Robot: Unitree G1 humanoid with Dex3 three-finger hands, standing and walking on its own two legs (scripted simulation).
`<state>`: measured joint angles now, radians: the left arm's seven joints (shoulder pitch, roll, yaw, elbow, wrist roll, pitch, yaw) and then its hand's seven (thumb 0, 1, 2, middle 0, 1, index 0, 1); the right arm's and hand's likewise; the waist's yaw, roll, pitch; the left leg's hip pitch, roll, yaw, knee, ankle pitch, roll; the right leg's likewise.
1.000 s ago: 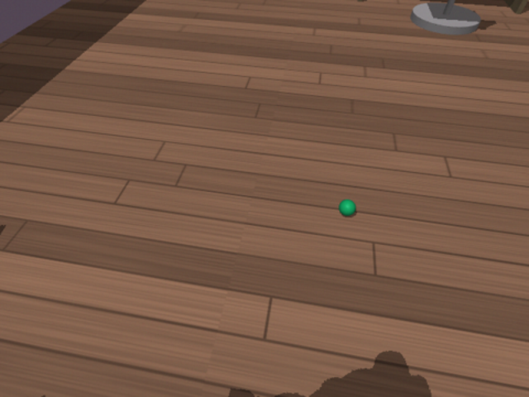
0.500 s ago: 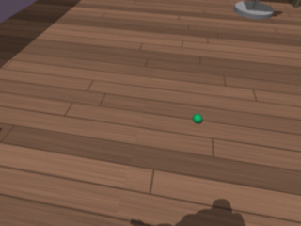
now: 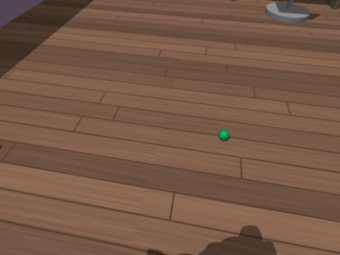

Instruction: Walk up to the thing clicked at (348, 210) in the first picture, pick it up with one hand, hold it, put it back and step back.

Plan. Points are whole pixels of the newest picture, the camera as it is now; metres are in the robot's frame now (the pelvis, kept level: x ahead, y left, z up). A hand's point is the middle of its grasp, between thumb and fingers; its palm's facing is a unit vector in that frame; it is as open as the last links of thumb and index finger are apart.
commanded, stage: stand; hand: left
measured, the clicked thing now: (223, 134) +1.01 -0.44 -0.74
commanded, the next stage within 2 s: walk up in 0.12 s
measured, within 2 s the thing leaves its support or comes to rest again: neither
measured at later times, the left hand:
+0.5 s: hand (102, 243) +0.18 +0.18 -0.16, palm faces -0.23 -0.88 -0.42, open 7.4 cm
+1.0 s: hand (158, 164) +0.43 +0.03 -0.16, palm faces -0.50 -0.80 -0.33, open 7.4 cm
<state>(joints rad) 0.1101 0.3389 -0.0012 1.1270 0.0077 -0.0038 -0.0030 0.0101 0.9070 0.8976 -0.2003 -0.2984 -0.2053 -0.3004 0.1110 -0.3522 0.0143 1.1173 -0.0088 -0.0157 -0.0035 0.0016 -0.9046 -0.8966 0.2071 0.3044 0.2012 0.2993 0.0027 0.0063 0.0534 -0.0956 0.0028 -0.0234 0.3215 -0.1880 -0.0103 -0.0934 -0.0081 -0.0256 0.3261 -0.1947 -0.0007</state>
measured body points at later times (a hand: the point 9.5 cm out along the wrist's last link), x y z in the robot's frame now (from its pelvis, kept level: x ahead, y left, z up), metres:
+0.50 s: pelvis +0.06 -0.10 -0.04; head +0.06 -0.13 +0.41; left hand +0.19 +0.23 -0.13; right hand +0.05 -0.46 -0.15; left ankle +0.00 +0.11 -0.73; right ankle +0.09 -0.24 -0.75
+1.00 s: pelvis +0.24 -0.17 -0.02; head +0.25 -0.16 +0.43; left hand +0.45 +0.08 -0.14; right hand +0.12 -0.48 -0.11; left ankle +0.29 -0.06 -0.75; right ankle +0.18 -0.29 -0.68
